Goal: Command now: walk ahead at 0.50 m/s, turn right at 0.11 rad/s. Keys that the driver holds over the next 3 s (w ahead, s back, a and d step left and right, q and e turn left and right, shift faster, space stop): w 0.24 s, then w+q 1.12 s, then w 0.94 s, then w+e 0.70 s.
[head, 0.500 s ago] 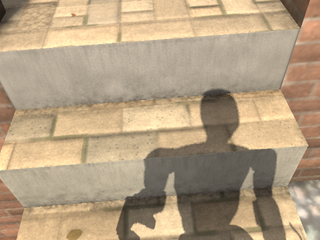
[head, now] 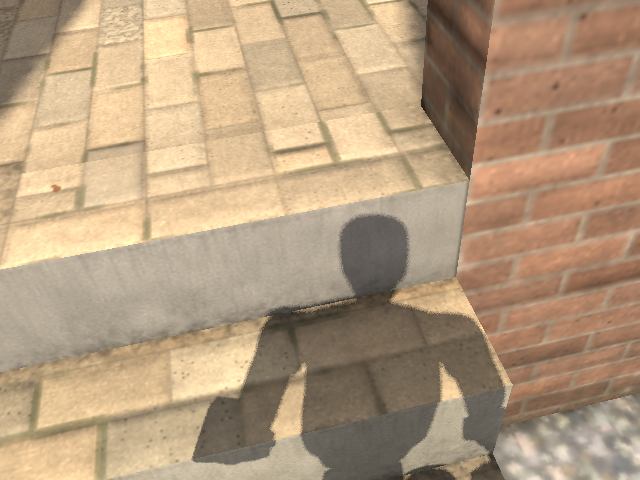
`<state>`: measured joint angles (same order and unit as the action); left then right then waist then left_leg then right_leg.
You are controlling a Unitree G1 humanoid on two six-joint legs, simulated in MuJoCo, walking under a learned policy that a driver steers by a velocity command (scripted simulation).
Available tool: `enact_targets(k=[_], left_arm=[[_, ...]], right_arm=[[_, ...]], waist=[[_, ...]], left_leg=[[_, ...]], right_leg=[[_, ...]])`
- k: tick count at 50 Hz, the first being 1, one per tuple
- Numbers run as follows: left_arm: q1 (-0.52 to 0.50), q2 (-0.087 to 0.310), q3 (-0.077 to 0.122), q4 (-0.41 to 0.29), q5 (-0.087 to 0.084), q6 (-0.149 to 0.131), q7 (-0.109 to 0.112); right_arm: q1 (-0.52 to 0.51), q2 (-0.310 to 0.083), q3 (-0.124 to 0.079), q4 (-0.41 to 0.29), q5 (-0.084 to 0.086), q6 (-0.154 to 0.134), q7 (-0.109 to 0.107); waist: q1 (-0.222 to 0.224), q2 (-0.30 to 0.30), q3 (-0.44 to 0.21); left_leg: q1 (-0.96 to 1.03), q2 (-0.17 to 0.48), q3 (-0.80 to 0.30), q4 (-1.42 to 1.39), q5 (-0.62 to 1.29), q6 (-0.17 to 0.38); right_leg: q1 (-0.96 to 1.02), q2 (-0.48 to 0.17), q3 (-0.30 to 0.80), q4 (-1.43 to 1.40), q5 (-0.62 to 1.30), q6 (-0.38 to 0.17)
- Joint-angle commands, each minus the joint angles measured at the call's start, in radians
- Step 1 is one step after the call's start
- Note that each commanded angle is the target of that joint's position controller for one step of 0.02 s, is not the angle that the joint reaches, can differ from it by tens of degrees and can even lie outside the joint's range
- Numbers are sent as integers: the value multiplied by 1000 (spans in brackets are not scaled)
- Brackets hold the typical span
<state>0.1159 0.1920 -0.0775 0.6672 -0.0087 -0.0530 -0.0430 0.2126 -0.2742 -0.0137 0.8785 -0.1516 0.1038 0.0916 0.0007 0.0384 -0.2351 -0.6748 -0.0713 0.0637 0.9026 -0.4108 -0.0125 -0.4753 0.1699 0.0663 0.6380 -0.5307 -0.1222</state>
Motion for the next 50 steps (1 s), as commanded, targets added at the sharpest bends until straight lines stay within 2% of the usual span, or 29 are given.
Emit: enact_targets(k=[1, 3, 4, 6, 7, 8, 11, 12, 14, 15, 16, 20, 23, 24, 25, 26, 27, 28, 30, 32, 34, 38, 39, 40, 41, 44, 45, 47, 50], left_arm=[[-52, 192, 75, -76, 26, 6, -13], [-28, 64, 51, -41, 38, 27, -32], [-58, 11, 31, -44, 70, 30, -35], [-90, -2, 34, 18, 28, 7, -12], [35, 48, 49, 71, 35, 8, 13], [51, 81, 61, 101, 76, 4, 26], [-8, 92, 77, 88, 76, 2, 27], [-17, 78, 77, 24, 66, -3, 32], [-56, 102, 96, 25, 50, 4, 33], [-183, 95, 75, 49, 46, 34, -2], [-195, 74, 79, 22, 67, 40, -9], [-113, 11, 62, -10, 83, 48, 30], [171, 47, 86, 54, 32, 18, 26], [344, 103, 114, 124, 48, -2, 26], [585, 247, 158, 206, 52, -18, 29], [641, 282, 186, 234, 65, -16, 39], [576, 189, 160, 306, 110, 4, 25], [405, 94, 129, 288, 116, 20, 6], [272, -102, 33, 299, 78, 28, -24], [257, -118, 11, 350, 81, 0, -12], [196, -40, 24, 328, 135, -45, -30], [175, 204, 56, 319, 108, -3, -119], [379, 46, 75, 443, -53, -58, 60], [488, 139, 79, 504, -71, -80, 132], [519, 155, 83, 499, -72, -64, 161], [501, 208, 114, 436, -3, -29, 111], [478, 173, 114, 385, 18, -29, 71], [223, 125, 120, 234, 49, -45, 7], [86, -59, 70, 20, 104, -59, 14]], right_arm=[[235, -45, -16, 29, 24, -37, 14], [334, -78, -49, 118, 49, -90, -10], [169, -114, -70, 47, 95, -104, -23], [229, -5, -40, 24, 25, -127, -31], [185, 64, -4, 28, 0, -120, -29], [190, 107, 16, 58, 22, -125, -9], [130, 114, 10, 77, 69, -142, -5], [120, -38, -38, 41, 157, -221, -97], [106, -37, -37, 57, 153, -252, -147], [89, 53, -7, 51, 106, -224, -49], [124, 84, -3, 48, 97, -231, -21], [114, 3, -12, 44, 105, -217, 5], [22, -19, -43, 24, 75, -208, 33], [85, 32, -50, 44, 51, -189, 58], [243, 142, -30, 72, 61, -189, 71], [176, 121, -33, 72, 92, -196, 79], [21, 82, -47, 91, 131, -188, 68], [-54, 103, -40, 35, 162, -191, 55], [22, 95, -44, 4, 172, -160, 50], [0, 156, -6, -37, 160, -149, 65], [-173, 83, -10, -112, 190, -147, 40], [-304, 3, -1, -171, 154, 29, 31], [-302, 160, 64, -123, 153, -47, -90], [-204, 198, 80, -105, 183, -59, -143], [-132, 140, 68, -63, 177, -74, -151], [-31, 78, 43, -17, 160, -96, -157], [31, 47, 19, 16, 154, -86, -180], [-8, -17, -20, 1, 126, -77, -189], [-130, 20, -20, -46, 72, -143, -168]], waist=[[-67, -45, 11], [-82, 36, -2], [-107, 99, 49], [-181, -146, 148], [-102, -193, 158], [-94, -206, 158], [-59, -68, 167], [29, -104, 190], [16, -70, 294], [-121, 171, 263], [-120, 109, 260], [-56, 94, 212], [52, 30, 114], [71, -39, 33], [45, -278, -130], [157, -311, 2], [154, -120, 190], [98, -131, 255], [-5, -58, 153], [-84, -65, 121], [-119, -46, 119], [-175, -164, 45], [-43, -127, 193], [-85, -246, 131], [-112, -139, 100], [-120, -199, -26], [-106, -207, -6], [-114, 76, 103], [13, -57, 205]], left_leg=[[221, -12, -9, -310, 84, 84], [502, 91, -254, -382, 126, 283], [483, 282, -653, -471, -111, 516], [573, 363, -870, -530, -253, 467], [582, 273, -755, -468, -69, 381], [540, 238, -609, -468, 30, 348], [332, 208, -462, -489, -96, 322], [230, 264, -485, -592, -253, 306], [88, 213, -440, -625, -262, 326], [35, 180, -293, -620, -52, 318], [55, 164, -288, -596, -8, 293], [225, 260, -362, -590, 249, 376], [440, 235, -332, -371, 754, 373], [337, 162, -276, -144, 809, 292], [-31, 19, -225, 192, 373, 195], [-396, -76, -281, 616, 36, 143], [-625, -70, -355, 1136, 172, 188], [-771, -51, -323, 1375, 266, 253], [-767, -10, -355, 1565, 390, 341], [-822, 36, -236, 1674, 368, 366], [-608, 64, -58, 1372, 383, 331], [-295, 6, 211, 697, 177, 256], [-137, -10, 252, 567, 82, 228], [-81, -29, 271, 501, -65, 211], [-90, -128, 300, 447, -114, 217], [216, -146, 229, 195, -141, 208], [356, -126, 92, 181, -106, 241], [329, 83, -434, -134, -116, 384], [1, 130, -595, -96, -92, 360]], right_leg=[[144, -294, 271, -80, 481, -93], [-132, -205, 168, 281, 444, 6], [-412, -112, 81, 655, 321, 152], [-873, -19, 256, 1280, 303, 62], [-937, -6, 365, 1254, 609, 1], [-923, -28, 330, 1242, 674, -29], [-825, -92, 216, 1221, 522, -48], [-509, -154, -7, 1155, 370, 84], [-418, -206, -77, 1065, 308, 133], [-425, -154, -69, 1009, 346, 51], [-358, -197, -107, 858, 404, 23], [-47, -206, -97, 290, 249, 27], [207, -157, -117, -240, 385, 72], [458, -235, -21, -280, 542, 26], [885, -457, 229, -172, 1102, -213], [900, -618, 564, -341, 596, -337], [659, -597, 535, -371, 82, -260], [492, -585, 424, -352, 57, -197], [337, -556, 212, -343, 347, -109], [259, -470, 32, -346, 560, -60], [31, -356, -217, -428, 798, -7], [10, -441, -255, -525, 1871, -199], [205, -346, -392, -541, 1722, 1], [292, -394, -365, -488, 1904, 11], [479, -363, -377, -340, 2134, 36], [477, -414, -341, -62, 1798, -14], [274, -367, -329, 15, 1512, -12], [-117, -203, -214, 601, 605, 6], [-299, -160, 86, 1236, 308, 93]])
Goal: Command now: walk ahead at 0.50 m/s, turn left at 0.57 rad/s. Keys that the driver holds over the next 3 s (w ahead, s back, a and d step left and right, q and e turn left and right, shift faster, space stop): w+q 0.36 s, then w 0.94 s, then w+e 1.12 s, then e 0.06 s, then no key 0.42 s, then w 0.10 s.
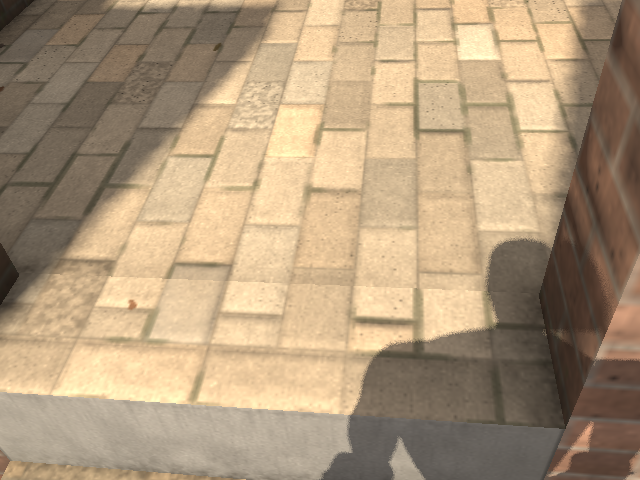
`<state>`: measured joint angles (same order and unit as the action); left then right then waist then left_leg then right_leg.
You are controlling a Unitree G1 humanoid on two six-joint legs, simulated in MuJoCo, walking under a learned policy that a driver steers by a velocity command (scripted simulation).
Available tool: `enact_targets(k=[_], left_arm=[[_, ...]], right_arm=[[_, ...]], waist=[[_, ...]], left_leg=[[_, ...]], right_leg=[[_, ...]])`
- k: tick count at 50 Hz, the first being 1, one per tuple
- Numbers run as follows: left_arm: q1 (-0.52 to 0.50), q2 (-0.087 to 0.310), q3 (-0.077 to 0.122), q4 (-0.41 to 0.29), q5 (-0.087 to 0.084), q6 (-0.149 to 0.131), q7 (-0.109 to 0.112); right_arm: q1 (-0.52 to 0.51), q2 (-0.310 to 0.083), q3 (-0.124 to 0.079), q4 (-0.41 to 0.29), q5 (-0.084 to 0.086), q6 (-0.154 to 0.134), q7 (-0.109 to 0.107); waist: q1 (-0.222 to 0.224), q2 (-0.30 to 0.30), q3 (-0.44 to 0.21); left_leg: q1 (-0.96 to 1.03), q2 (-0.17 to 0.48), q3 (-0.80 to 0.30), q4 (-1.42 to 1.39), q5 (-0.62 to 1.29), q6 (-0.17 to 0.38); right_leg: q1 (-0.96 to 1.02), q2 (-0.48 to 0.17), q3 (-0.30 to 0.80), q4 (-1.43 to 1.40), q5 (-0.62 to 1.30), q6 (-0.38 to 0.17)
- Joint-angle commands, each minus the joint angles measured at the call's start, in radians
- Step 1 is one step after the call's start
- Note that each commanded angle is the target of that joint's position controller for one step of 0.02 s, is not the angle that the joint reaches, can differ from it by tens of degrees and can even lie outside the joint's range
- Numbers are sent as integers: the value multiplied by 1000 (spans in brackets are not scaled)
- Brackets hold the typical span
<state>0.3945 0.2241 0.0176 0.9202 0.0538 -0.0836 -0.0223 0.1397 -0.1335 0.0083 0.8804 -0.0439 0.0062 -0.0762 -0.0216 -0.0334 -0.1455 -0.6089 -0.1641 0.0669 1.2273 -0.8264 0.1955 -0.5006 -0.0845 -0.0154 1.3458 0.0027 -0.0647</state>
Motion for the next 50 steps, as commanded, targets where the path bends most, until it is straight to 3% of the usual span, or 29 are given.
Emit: enact_targets(k=[1, 3, 8, 9, 10, 11, 12, 13, 16, 19, 20, 21, 24, 25, 26, 28, 29, 30, 31, 32, 34, 35, 38, 42, 43, 45, 46, 47, 50], left_arm=[[-131, -78, -21, -232, 55, -22, 6], [-249, 15, -6, -263, 75, -30, 18], [-259, 10, -20, -347, -39, -16, 10], [-232, -100, -122, -350, 15, 84, -66], [1, 1, -56, -157, 13, 70, -83], [191, 198, 3, -105, 27, 87, -98], [313, 296, 33, 0, 45, 98, -128], [146, 312, 40, -1, 87, 88, -135], [-13, -9, -26, 71, 49, 21, -70], [21, -57, -31, 156, 75, 7, -30], [-18, -111, -71, 152, -44, -7, -4], [-50, -96, -80, 159, -60, -6, -16], [-16, 24, -55, 127, -62, 12, -15], [-201, 161, -12, 80, 144, -23, -124], [-216, 232, 6, 79, 144, -5, -146], [84, 194, 2, 243, 113, 20, -188], [293, 167, 18, 192, -185, 32, -4], [372, 167, 7, 237, -240, 24, 53], [370, 182, -2, 193, -198, 20, 69], [210, 227, 12, 124, -158, 10, 67], [-287, 165, 11, -197, -76, -25, 43], [-440, 17, -19, -350, -66, -53, 38], [-401, -171, -78, -468, -50, -77, 20], [-374, -131, -79, -482, -113, 33, 101], [-238, -19, -63, -351, 2, 79, -40], [-282, 46, -35, -354, 21, 100, -108], [-541, -139, -77, -448, -126, 96, 46], [-573, -162, -108, -472, -173, 90, 113], [-470, -124, -123, -420, -142, 107, 125]], right_arm=[[-50, -122, -47, -32, -36, -74, 6], [162, -95, -56, 23, -6, -80, 8], [69, -154, -92, -90, -51, -90, -51], [174, -165, -38, 65, 18, 13, 101], [348, -177, -54, 60, -26, -9, 204], [222, -156, -48, 12, -51, -14, 251], [287, -142, -57, 23, -28, -36, 245], [298, -137, -65, 45, 24, -66, 240], [54, -133, -39, -7, 21, -82, 209], [12, -8, 21, -61, 52, -37, 262], [-306, 21, 5, -333, 159, -40, 89], [-288, -14, 9, -373, 168, -19, 25], [-77, -93, -2, -385, 162, 23, -10], [-264, -161, 13, -423, 54, 90, 179], [-278, -128, 23, -434, 8, 137, 215], [-324, -22, 68, -404, 23, 207, 233], [119, -35, 22, -314, 119, 122, 87], [269, -113, 11, -222, 192, 81, 53], [262, -107, -8, -188, 232, 56, 38], [242, -160, -34, -167, 186, 56, 29], [179, -249, -48, -189, -28, 32, -3], [164, -215, -36, -156, -57, 14, -3], [179, -71, -8, 18, -48, -55, 62], [165, 14, 19, 95, 20, -98, 136], [51, -112, -8, 34, -102, -87, 180], [7, -173, -15, 68, -101, -67, 213], [124, 29, 33, 93, 42, -59, 171], [327, 18, 31, 165, 68, -68, 136], [347, -170, -24, 128, 119, -70, 104]], waist=[[72, -6, 106], [-87, 20, 143], [45, -35, 120], [112, -53, -338], [79, -136, -282], [236, -305, -231], [191, -329, -215], [105, -146, -51], [103, 37, 68], [11, -18, 167], [24, -25, 194], [25, -73, 255], [-48, -38, 297], [-172, -44, 219], [-149, -85, 193], [-80, -278, 143], [-104, -264, 11], [-111, -213, -42], [-141, -182, -38], [-196, -66, -24], [-263, 375, -39], [-235, 257, 9], [-100, 89, 120], [23, 158, 284], [122, -42, 312], [178, -98, 231], [41, 96, 273], [-24, 129, 286], [25, -79, 140]], left_leg=[[-49, 230, -583, -402, 327, 136], [133, 125, -530, -407, 499, 108], [92, 171, -526, -244, 793, 68], [55, -23, -360, -327, 1535, 114], [-326, 10, -365, -332, 1524, 32], [-615, -91, -343, 6, 1155, -37], [-741, -161, -374, 627, 462, -72], [-913, -78, -352, 1087, 502, -39], [-993, 65, -358, 945, 744, 102], [-1038, 92, -213, 1332, 736, 144], [-784, 78, -127, 1225, 649, -74], [-650, 95, -91, 1151, 608, -103], [-261, 73, 1, 812, 588, -110], [-465, 61, 65, 521, 660, 57], [-488, 107, 87, 306, 562, 37], [-645, 75, 103, 124, 147, -10], [-22, -14, 163, 77, 165, -51], [244, -101, 254, -82, 152, -65], [475, -75, 108, -106, 249, -62], [560, -51, 15, -220, 190, -70], [421, 285, -724, -742, 159, 40], [390, 338, -794, -687, 288, 43], [257, 327, -697, -585, 337, 35], [139, 415, -566, -911, 346, 36], [-54, 315, -490, -858, 313, 128], [-184, 318, -372, -900, 365, 135], [-69, 414, -263, -1078, 671, 66], [28, 393, -323, -1077, 609, 55], [119, 272, -45, -1162, 897, -47]], right_leg=[[-319, 103, 178, 573, -276, 44], [-415, 97, 203, 512, -390, 107], [-198, -2, 284, -545, -850, 53], [258, 252, 9, -1043, -786, -11], [743, 232, 35, -582, -113, -117], [881, 8, 502, -684, 337, -414], [963, -272, 700, -738, 813, -570], [884, -360, 556, -718, 865, -480], [707, -198, 165, -896, -91, -194], [484, -176, 23, -1026, -83, -166], [399, -198, -155, -1165, 56, -17], [212, -175, -173, -1246, 94, 1], [115, -78, -292, -1361, 250, -14], [82, -138, -198, -1237, 743, -237], [214, -306, -95, -1269, 1015, -354], [583, -386, -51, -1220, 1222, -403], [680, -171, -212, -1062, 1397, -146], [526, -143, -267, -935, 1526, -123], [275, -125, -254, -812, 1406, -98], [138, -98, -226, -688, 1191, -85], [-131, 146, 34, 362, -173, -39], [-340, 173, 171, 597, -240, -17], [-547, 195, 225, 781, -253, -78], [-858, 206, 168, 1218, -397, -20], [-896, 221, 240, 1193, -192, -146], [-795, 150, 145, 903, 41, -180], [-678, 244, 9, 1144, -195, 28], [-747, 151, 86, 1144, -423, 48], [-150, 79, -134, 230, -328, -5]])
Over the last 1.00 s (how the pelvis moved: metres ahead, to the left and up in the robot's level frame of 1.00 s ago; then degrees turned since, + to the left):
0.28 -0.07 0.13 20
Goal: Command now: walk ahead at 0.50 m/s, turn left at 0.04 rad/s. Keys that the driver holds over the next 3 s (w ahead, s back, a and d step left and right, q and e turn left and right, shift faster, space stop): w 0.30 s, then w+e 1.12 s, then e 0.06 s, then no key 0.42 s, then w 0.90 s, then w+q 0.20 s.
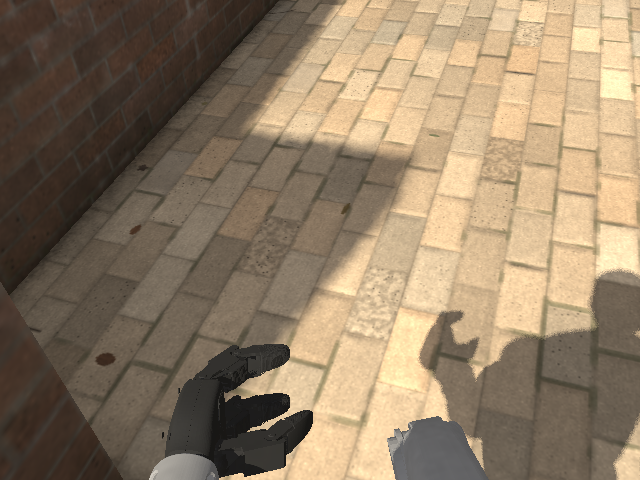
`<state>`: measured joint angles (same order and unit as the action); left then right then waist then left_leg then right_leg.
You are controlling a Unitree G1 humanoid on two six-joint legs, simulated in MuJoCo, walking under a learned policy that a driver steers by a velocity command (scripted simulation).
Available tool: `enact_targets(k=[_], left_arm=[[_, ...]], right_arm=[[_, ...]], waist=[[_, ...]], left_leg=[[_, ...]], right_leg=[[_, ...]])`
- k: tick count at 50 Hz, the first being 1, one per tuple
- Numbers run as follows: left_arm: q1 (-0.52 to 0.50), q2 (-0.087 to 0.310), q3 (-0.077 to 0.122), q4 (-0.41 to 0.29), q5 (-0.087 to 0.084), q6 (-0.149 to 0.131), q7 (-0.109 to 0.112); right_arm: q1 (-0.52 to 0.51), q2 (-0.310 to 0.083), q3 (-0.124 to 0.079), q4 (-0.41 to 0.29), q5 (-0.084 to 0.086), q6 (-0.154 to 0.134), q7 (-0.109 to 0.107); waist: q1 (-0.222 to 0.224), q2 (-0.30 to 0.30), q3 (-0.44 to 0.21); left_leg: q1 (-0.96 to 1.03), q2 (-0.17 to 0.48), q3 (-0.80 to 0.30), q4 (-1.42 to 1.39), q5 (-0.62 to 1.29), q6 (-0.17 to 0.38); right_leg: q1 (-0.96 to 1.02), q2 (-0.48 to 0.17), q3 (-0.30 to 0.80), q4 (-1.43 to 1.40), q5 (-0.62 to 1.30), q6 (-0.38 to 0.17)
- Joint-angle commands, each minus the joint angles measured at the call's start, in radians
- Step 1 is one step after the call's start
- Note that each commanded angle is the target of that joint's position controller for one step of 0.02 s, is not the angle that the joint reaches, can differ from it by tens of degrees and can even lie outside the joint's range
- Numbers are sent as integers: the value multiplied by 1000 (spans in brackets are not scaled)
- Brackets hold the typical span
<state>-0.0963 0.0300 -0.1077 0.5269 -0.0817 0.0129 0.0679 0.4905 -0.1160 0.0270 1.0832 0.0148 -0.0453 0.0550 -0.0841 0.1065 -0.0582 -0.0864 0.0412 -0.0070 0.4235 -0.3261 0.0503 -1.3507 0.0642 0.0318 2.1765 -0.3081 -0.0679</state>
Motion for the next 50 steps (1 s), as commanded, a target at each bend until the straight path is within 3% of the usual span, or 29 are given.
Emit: enact_targets(k=[1, 2, 3, 4, 5, 6, 7, 8, 11, 12, 15, 16, 17, 18, 21, 22, 23, 25, 27, 29, 30, 31, 32, 33, 35, 37, 43, 46, 50], left_arm=[[17, 44, -3, -25, 14, 8, 27], [-252, 219, 58, -123, 127, 44, -136], [-141, 234, 72, -92, 113, 67, -168], [141, 101, 57, 29, -10, 28, -83], [279, 136, 70, 88, -27, -5, -56], [366, 244, 108, 165, -7, -8, -35], [398, 299, 127, 221, 50, 12, -33], [374, 358, 144, 224, 47, 11, -17], [281, 196, 125, 327, 75, -22, -67], [386, 128, 88, 355, 184, -69, -99], [355, 91, 79, 439, 153, -111, -98], [346, 89, 71, 466, 196, -114, -110], [211, 267, 159, 195, -70, -124, -119], [261, 241, 150, 227, -91, -113, -131], [493, 286, 149, 200, -20, -137, -108], [376, 182, 105, 289, 229, -162, -95], [336, 215, 128, 218, 205, -153, -107], [422, 279, 133, 259, 158, -164, -140], [446, 313, 145, 268, 124, -163, -146], [482, 321, 161, 321, 146, -152, -154], [545, 237, 146, 337, 166, -154, -154], [735, 89, 103, 330, 183, -170, -159], [517, 168, 123, 323, 148, -157, -171], [367, 200, 136, 284, 135, -145, -172], [331, 184, 136, 282, 164, -128, -141], [301, 161, 133, 285, 188, -106, -155], [58, 181, 152, 274, 127, -137, -157], [-4, 151, 151, 268, 119, -104, -157], [54, 231, 182, 293, 105, -105, -154]], right_arm=[[118, -254, -61, -45, 76, -26, -41], [62, -317, -56, 6, -131, -48, 94], [68, -275, -60, 4, -165, -64, 148], [131, -303, -99, -30, 42, -35, -8], [178, -278, -92, -19, 7, -58, -46], [132, -210, -81, -46, -6, -63, -41], [-45, -138, -65, -147, -44, -63, -35], [-241, -109, -54, -279, -71, -78, -41], [-208, 35, -14, -419, -54, -111, -34], [-346, -32, -25, -301, -54, -63, 8], [-246, -104, -14, -280, -109, -21, 26], [-234, -138, -18, -268, -97, -11, 7], [96, -207, -27, -225, -51, -41, -20], [55, -220, -28, -217, -9, -50, -40], [-455, -182, -29, -441, 40, -56, -19], [-716, -147, -20, -477, -90, -85, 26], [-672, -164, -32, -478, -96, -94, 28], [-576, -123, -20, -460, -78, -91, 14], [-614, -187, -36, -461, -75, -73, -13], [-467, -229, -58, -412, -36, -79, -27], [-294, -245, -67, -363, -43, -87, -42], [-84, -272, -60, -342, -49, -100, -50], [79, -299, -77, -248, -74, -88, -59], [-12, -299, -85, -239, -82, -91, -78], [-212, -91, -24, -248, -86, -90, -70], [-289, 3, -5, -238, -31, -105, -68], [-285, -89, -28, -225, -88, -106, -73], [-165, -164, -42, -166, -81, -114, -58], [-168, -255, -87, -156, -79, -95, -52]], waist=[[64, -174, -34], [120, 234, 121], [91, 123, 49], [146, 50, -103], [187, 37, -172], [231, -191, -136], [265, -331, -55], [288, -357, 28], [100, -194, 80], [173, -156, 116], [52, -79, 10], [22, -36, -38], [-76, 43, -106], [-45, 27, -38], [205, -153, 148], [177, -230, 231], [176, -111, 146], [121, -221, 98], [128, -192, 94], [72, -158, -25], [26, -107, -184], [50, 203, -484], [-87, 204, -297], [-61, 2, -51], [64, -65, -45], [133, -55, -36], [119, -84, 8], [101, -52, 47], [106, -41, 35]], left_leg=[[-250, 102, 2, -319, 792, 119], [-198, 288, -161, -345, 1188, 357], [124, 349, -118, -250, 1379, 367], [236, 189, 73, 19, 1529, 196], [159, 172, 34, 101, 1614, 202], [-109, 61, 81, 274, 1327, 198], [-348, -83, 41, 538, 500, 183], [-490, -183, -83, 998, 230, 122], [-700, -196, -163, 1232, 230, 118], [-944, -175, -425, 1408, 321, 176], [-1246, -179, -333, 1506, 336, 157], [-1210, -145, -276, 1434, 396, 141], [-827, -28, -21, 1532, -218, 8], [-793, 1, -31, 1282, -275, -33], [-666, 61, 55, 993, -76, -65], [-671, 87, -57, 804, 224, 12], [-483, 56, -3, 546, 248, 5], [-382, 12, 17, 492, 188, -56], [-489, -27, 57, 264, 141, -76], [-221, -56, 87, 102, 331, -24], [66, 35, 40, 193, 392, 83], [606, 301, -376, 204, 558, 398], [533, 375, -711, -49, 300, 425], [283, 357, -599, -104, -32, 271], [10, 313, -305, -127, 53, 179], [-101, 271, -153, -181, 261, 152], [-91, 176, 138, -271, 466, 120], [-69, 206, 181, -308, 697, 121], [254, 225, 238, -179, 1000, 99]], right_leg=[[831, -27, -214, -701, -204, -22], [381, 88, -279, -609, -669, 57], [300, 37, -222, -744, -524, 18], [682, 17, -220, -905, -503, -25], [869, 34, -79, -1015, -481, -39], [985, -73, 282, -1225, -676, -99], [1016, -177, 596, -1523, -800, -156], [876, -297, 866, -1697, -786, -205], [800, -249, 646, -1552, -497, -120], [788, -214, 648, -1588, -562, -179], [975, -184, 507, -1624, -283, -239], [952, -170, 444, -1656, -212, -240], [1101, -147, 420, -1619, -43, -67], [1017, -146, 291, -1664, -19, -51], [893, -138, 240, -1905, -92, -44], [696, -104, 178, -1836, -64, -99], [714, -79, 115, -1851, -43, -126], [852, -186, 217, -1896, 55, -194], [1154, -233, 273, -1821, 344, -207], [1226, -182, 234, -1575, 647, -156], [1137, -108, 195, -1355, 640, -97], [747, 18, 138, -1034, 263, -22], [431, 81, 83, -617, -174, -9], [286, -9, 127, -437, 12, -61], [399, -112, 117, -512, 181, -107], [482, -157, 93, -546, 209, -111], [445, -199, 5, -984, 301, -24], [669, -155, -61, -1310, 334, -2], [681, -64, -90, -1551, 295, -31]])
Over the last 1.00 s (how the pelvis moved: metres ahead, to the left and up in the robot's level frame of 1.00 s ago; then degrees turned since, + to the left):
0.33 0.04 0.34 16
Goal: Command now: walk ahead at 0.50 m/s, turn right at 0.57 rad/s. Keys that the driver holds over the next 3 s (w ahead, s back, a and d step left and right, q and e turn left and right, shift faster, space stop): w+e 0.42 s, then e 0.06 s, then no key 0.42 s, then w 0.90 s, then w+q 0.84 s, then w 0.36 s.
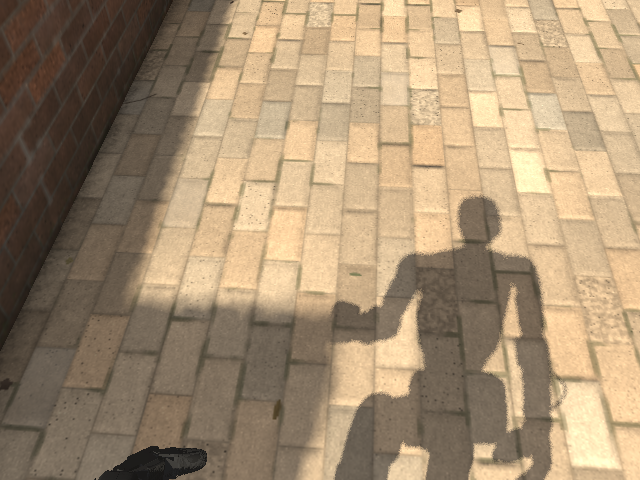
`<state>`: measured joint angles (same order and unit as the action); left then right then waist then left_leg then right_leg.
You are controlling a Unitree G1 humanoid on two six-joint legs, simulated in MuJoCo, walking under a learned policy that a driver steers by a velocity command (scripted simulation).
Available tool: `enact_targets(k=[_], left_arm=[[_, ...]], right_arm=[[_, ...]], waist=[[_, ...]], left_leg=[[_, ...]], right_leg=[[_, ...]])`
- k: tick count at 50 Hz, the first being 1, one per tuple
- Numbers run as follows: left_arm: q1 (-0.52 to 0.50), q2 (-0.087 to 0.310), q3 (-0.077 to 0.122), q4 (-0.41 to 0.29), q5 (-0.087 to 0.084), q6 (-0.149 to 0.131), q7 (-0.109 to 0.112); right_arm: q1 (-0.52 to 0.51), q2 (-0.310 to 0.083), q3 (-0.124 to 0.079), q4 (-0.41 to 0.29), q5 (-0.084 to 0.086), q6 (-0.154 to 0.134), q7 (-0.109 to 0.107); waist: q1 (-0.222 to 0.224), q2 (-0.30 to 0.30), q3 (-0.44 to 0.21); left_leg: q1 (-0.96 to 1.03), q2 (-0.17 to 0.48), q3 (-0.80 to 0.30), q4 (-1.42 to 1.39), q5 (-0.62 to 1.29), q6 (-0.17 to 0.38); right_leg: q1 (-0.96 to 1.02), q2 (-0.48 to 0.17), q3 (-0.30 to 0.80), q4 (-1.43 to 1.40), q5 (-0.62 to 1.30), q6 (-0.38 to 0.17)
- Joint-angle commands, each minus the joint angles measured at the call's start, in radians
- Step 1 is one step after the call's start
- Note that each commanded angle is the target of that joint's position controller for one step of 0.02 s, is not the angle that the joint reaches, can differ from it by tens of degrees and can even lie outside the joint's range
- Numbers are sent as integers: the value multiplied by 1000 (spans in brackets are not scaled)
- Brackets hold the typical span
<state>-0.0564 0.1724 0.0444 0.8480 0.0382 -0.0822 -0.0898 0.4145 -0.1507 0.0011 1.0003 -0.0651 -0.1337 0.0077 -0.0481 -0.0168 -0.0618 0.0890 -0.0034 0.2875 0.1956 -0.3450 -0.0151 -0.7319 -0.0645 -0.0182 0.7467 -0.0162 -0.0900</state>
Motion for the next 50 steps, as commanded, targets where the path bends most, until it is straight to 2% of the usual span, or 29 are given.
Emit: enact_targets(k=[1, 2, 3, 4, 5, 6, 7, 8, 10, 12, 13, 16, 21, 23, 25, 26, 27, 28, 29, 31, 33, 36, 39, 42, 43, 44, 45, 47, 50], left_arm=[[33, 96, 36, -23, -16, -11, 10], [31, 117, 41, -80, -84, 16, 23], [158, 153, 61, -65, -75, 31, 29], [332, 239, 95, -52, -64, 42, 43], [387, 344, 113, -50, -70, 44, 59], [407, 323, 100, -56, -66, 36, 62], [400, 261, 88, -75, -52, 28, 70], [349, 223, 78, -93, -55, 20, 75], [218, 169, 61, -142, -43, 13, 83], [195, 171, 57, -169, -49, 15, 95], [212, 171, 57, -174, -48, 7, 98], [259, 236, 78, -179, -50, 7, 113], [390, 213, 72, -162, -68, 38, 100], [377, 202, 75, -181, -63, 48, 107], [322, 174, 74, -207, -69, 56, 125], [291, 130, 63, -233, -53, 41, 123], [418, 80, 50, -237, -41, 29, 117], [473, 183, 58, -249, -52, 17, 107], [428, 228, 73, -237, -66, 27, 111], [275, 201, 66, -266, -55, 69, 124], [262, 121, 41, -294, -45, 94, 119], [272, 48, 13, -277, -38, 86, 106], [252, 69, 20, -267, -32, 84, 100], [216, 82, 26, -286, -12, 92, 96], [209, 145, 37, -315, 2, 96, 101], [137, 165, 37, -328, 1, 101, 106], [96, 124, 34, -338, -7, 100, 103], [106, 131, 37, -332, -8, 95, 105], [213, 193, 61, -292, -32, 77, 109]], right_arm=[[-62, -228, -66, -58, -15, 7, -8], [-87, -302, -98, -89, 113, 37, -52], [-92, -290, -97, -97, 124, 47, -69], [-97, -261, -93, -118, 99, 36, -79], [-40, -114, -59, -162, 57, 7, -52], [-84, -116, -53, -208, 87, -34, -25], [-198, -140, -61, -239, 100, -55, -10], [-239, -145, -57, -266, 92, -59, -11], [-203, -176, -80, -275, 50, -33, -32], [-213, -171, -84, -319, 56, -11, -46], [-248, -165, -84, -337, 41, -3, -47], [-352, -119, -57, -382, 21, 2, -46], [-503, -137, -55, -433, 50, 1, -39], [-486, -164, -74, -432, 51, -9, -29], [-371, -188, -98, -399, 52, -22, -24], [-261, -232, -112, -382, 42, -26, -29], [-154, -286, -118, -392, 20, -14, -35], [-112, -286, -128, -381, 44, 5, -34], [-171, -247, -119, -405, 52, 30, -42], [-256, -155, -81, -413, 49, 70, -58], [-292, -148, -68, -382, 42, 89, -66], [-359, -145, -60, -364, 54, 93, -48], [-325, -177, -67, -335, 74, 101, -42], [-257, -145, -53, -310, 77, 105, -36], [-222, -126, -48, -310, 58, 107, -36], [-143, -104, -41, -303, 52, 103, -30], [-177, -135, -47, -296, 51, 111, -38], [-229, -159, -60, -283, 53, 123, -52], [-221, -165, -68, -281, 68, 113, -42]], waist=[[84, 96, 36], [115, 72, 40], [172, 80, -29], [238, 58, -113], [149, -201, -159], [138, -202, -271], [174, -164, -206], [145, -88, -162], [42, 21, -86], [10, 19, -37], [12, 54, -22], [44, 23, -33], [118, -51, -32], [98, -96, -22], [14, -101, -59], [-29, -59, -141], [-16, 227, -265], [-19, 385, -389], [-26, 261, -308], [-12, 112, -138], [50, 115, -57], [88, 142, -102], [80, 166, -144], [71, 139, -105], [39, 34, -99], [-34, -162, -117], [-5, -197, -68], [27, -160, 34], [63, -186, 82]], left_leg=[[94, 274, -36, 104, 1123, 149], [41, 258, -19, 278, 1243, 107], [-27, 246, -31, 463, 1219, 90], [-253, 209, -44, 748, 914, 53], [-676, 11, -58, 1146, -44, -7], [-878, -59, -297, 1363, -239, -9], [-976, 4, -364, 1395, -137, 15], [-970, 44, -367, 1333, -57, 27], [-850, 119, -358, 1192, 19, 10], [-801, 135, -346, 1061, 2, -14], [-787, 137, -343, 981, 19, -26], [-703, 99, -315, 712, 190, -42], [-687, 24, -341, 480, 278, -34], [-606, -13, -342, 386, 269, -22], [-393, -21, -328, 253, 412, 19], [-178, 99, -405, 293, 595, 71], [146, 362, -673, 352, 1033, 228], [237, 493, -952, 282, 852, 361], [152, 449, -923, 242, 677, 352], [-71, 330, -682, 224, 646, 279], [-300, 259, -549, 174, 695, 231], [-403, 186, -399, 156, 843, 216], [-365, 209, -399, 176, 754, 228], [-431, 159, -397, 207, 335, 128], [-498, 96, -347, 295, 108, 58], [-464, 49, -306, 297, -12, 20], [-387, 47, -302, 287, 36, 2], [-399, 9, -255, 346, 25, -2], [-539, 2, -257, 480, -46, 37]], right_leg=[[133, 89, -54, -163, 22, -14], [210, 160, -167, -135, -113, -41], [392, 164, -122, -198, -104, -83], [673, 67, 57, -187, -13, -140], [966, -161, 455, -179, 117, -302], [1068, -231, 784, -349, -66, -394], [1005, -189, 659, -376, -55, -323], [884, -157, 558, -381, -34, -272], [590, -123, 456, -440, -42, -229], [448, -79, 435, -479, -39, -230], [395, -73, 419, -481, 18, -227], [318, -12, 318, -462, 80, -191], [461, -12, 386, -364, -66, -172], [483, 3, 431, -292, -15, -151], [449, 66, 390, -136, 79, -80], [333, 116, 318, 43, -6, -26], [93, 232, 230, 353, -561, 57], [-38, 215, 240, 586, -680, 103], [-78, 170, 245, 708, -599, 140], [-78, 107, 163, 691, -488, 164], [72, 70, 132, 532, -466, 154], [307, 59, 56, 168, -362, 147], [438, 69, 37, -53, -192, 136], [598, 58, 48, -288, -46, 77], [647, -70, 188, -299, 72, 36], [570, -154, 245, -327, -36, -42], [430, -120, 263, -396, -351, -48], [353, -69, 271, -465, -666, -12], [434, -146, 394, -514, -738, -76]])
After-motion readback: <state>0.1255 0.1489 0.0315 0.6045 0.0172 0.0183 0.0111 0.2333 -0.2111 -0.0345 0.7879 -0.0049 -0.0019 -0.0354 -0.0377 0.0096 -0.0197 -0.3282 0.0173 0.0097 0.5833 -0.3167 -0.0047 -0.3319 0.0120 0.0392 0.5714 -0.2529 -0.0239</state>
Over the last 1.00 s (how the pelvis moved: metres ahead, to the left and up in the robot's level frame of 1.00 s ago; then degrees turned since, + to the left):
0.55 -0.01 0.20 -16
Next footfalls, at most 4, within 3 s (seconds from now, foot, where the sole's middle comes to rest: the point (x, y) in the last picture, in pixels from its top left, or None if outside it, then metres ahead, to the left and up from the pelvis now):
0.08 right None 0.22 -0.10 -0.77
0.52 left None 0.48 0.06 -0.77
0.84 right None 0.38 -0.18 -0.77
1.20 left None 0.48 0.05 -0.77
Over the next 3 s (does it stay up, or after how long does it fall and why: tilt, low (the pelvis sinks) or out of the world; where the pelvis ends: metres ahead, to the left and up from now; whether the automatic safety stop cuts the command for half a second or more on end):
stays up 1.27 -0.28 0.02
